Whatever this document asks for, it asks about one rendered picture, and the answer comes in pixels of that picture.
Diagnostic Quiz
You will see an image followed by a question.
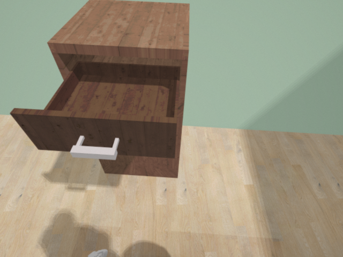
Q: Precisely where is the drawer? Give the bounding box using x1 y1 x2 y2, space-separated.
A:
10 61 181 158

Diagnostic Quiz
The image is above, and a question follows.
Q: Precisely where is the handle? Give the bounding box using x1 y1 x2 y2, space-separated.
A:
70 136 119 160

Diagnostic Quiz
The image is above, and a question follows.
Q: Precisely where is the cabinet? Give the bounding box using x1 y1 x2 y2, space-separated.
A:
47 0 190 178

